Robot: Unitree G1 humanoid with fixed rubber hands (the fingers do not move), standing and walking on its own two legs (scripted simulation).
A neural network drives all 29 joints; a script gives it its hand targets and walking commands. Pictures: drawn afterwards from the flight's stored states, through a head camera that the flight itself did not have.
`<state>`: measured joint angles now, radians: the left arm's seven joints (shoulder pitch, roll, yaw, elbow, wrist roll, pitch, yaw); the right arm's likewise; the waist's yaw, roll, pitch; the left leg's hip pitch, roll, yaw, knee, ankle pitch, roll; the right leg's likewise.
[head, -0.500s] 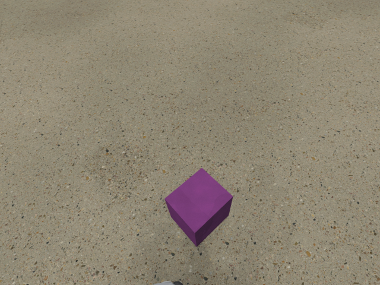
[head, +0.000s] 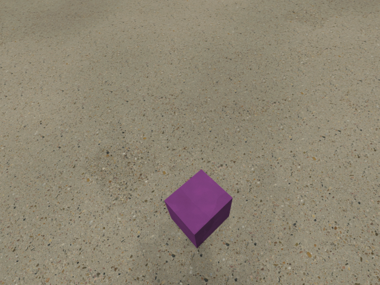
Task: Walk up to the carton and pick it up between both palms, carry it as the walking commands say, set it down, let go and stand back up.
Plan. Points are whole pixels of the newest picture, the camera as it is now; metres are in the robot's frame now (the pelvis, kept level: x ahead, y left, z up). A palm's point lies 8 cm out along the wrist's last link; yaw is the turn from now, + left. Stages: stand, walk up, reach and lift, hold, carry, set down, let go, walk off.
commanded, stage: walk up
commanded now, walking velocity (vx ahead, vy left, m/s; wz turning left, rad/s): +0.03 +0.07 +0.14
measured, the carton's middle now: (199, 209) +0.49 -0.01 -0.65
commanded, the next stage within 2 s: none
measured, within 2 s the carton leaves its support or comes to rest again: neither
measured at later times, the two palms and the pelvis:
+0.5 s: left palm out of the picture +0.08 +0.24 -0.14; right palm out of the picture +0.02 -0.23 -0.16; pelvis +0.01 +0.01 -0.01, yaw +1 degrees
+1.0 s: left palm out of the picture +0.05 +0.24 -0.15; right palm out of the picture +0.03 -0.23 -0.15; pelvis +0.00 +0.01 -0.01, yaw +3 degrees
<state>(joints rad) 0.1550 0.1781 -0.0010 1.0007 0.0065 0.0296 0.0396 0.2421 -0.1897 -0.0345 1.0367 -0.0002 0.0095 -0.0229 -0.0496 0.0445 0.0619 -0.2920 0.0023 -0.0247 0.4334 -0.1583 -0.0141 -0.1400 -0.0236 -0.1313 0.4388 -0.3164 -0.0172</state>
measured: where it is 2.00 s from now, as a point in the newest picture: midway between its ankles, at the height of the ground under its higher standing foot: outside the picture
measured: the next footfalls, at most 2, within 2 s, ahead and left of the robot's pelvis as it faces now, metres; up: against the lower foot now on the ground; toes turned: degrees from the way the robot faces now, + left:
left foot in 0.92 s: +0.03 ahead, +0.12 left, +0.00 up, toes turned +1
right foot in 1.22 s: -0.01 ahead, -0.11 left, +0.00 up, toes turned -7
